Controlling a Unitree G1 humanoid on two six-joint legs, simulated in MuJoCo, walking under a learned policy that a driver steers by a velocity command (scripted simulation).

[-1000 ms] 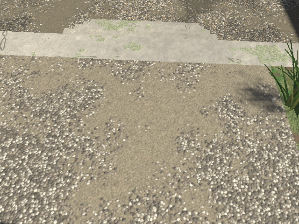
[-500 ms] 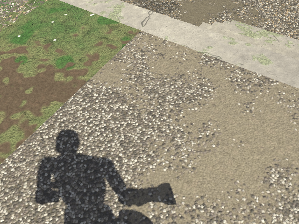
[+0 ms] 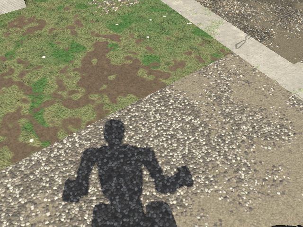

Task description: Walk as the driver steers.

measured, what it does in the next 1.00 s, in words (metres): walks ahead, turning right: right foot, then left foot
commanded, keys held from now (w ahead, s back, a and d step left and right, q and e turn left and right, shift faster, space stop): w+e+shift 0.28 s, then e+shift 0.72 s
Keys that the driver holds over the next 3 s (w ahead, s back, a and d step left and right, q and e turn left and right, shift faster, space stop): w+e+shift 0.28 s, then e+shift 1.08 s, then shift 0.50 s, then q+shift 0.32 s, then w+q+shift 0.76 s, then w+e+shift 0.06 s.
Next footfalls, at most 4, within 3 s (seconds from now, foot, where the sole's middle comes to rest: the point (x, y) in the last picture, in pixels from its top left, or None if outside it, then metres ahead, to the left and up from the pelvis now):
0.36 right None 0.18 -0.24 -0.78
0.80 left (217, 223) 0.51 -0.28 -0.78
1.28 right None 0.26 -0.41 -0.78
1.68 left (241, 226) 0.50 -0.39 -0.78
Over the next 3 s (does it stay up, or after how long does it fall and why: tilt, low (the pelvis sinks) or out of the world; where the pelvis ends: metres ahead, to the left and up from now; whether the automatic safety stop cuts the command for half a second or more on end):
stays up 0.74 -0.67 -0.01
